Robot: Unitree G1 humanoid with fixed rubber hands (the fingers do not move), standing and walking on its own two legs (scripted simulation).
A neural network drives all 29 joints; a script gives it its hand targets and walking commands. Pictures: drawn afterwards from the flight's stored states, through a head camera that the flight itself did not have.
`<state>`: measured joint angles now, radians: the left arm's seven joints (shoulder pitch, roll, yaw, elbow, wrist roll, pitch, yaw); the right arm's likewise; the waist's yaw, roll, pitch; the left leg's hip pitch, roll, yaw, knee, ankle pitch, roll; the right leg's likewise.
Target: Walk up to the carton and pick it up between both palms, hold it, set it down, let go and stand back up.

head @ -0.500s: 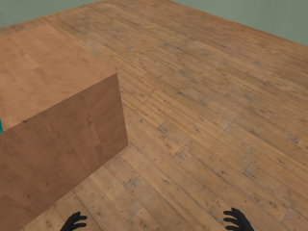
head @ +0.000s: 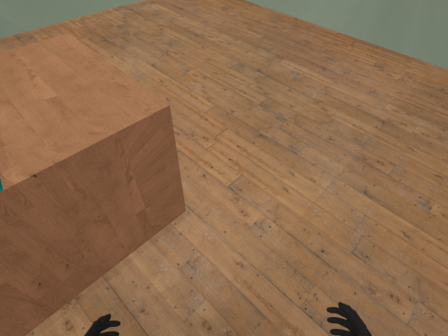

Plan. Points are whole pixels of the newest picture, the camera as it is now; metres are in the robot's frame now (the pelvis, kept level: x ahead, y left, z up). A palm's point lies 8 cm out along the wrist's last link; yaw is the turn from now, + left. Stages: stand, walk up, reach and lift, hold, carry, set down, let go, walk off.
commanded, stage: stand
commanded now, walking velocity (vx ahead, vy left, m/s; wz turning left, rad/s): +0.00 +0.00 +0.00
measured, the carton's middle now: out of the picture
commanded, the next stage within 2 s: walk up in 1.30 s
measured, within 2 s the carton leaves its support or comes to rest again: neither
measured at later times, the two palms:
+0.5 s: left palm out of the picture +0.10 +0.26 -0.11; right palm out of the picture +0.12 -0.24 -0.09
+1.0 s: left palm out of the picture +0.08 +0.26 -0.11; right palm out of the picture +0.10 -0.24 -0.10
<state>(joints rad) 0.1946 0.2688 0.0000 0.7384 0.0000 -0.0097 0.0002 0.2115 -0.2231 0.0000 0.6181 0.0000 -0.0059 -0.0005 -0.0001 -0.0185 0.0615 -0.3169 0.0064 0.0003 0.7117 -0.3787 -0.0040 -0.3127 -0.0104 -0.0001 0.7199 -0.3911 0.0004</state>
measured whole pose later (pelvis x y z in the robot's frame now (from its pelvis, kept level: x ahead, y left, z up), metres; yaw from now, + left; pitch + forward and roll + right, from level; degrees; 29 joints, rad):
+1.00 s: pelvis -0.02 +0.00 +0.00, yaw +0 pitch -2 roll +0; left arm 0.19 0.28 0.00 0.85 0.00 -0.01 -0.01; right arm 0.21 -0.23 0.00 0.72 0.00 -0.01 0.00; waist 0.00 -0.01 0.06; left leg -0.32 0.01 0.00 0.69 -0.34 0.00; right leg -0.31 -0.01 0.00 0.70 -0.35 0.00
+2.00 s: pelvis -0.04 +0.10 +0.00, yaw +19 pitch -2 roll +1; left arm 0.21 0.42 0.00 0.89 0.00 -0.05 0.03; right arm 0.23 -0.37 -0.05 0.78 0.00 0.06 0.10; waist 0.00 -0.01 0.08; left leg -0.40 -0.04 -0.02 0.70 -0.27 0.03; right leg -0.39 -0.03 -0.09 0.84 -0.51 0.02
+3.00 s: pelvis +0.02 +0.37 +0.00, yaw +37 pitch +0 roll +0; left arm 0.29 0.42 0.00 0.87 0.00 -0.09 -0.02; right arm 0.26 -0.38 -0.05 0.78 0.00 -0.02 0.07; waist 0.00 0.02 0.09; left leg -0.46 0.00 -0.04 0.69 -0.27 0.02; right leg -0.29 -0.15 -0.09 0.75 -0.45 -0.02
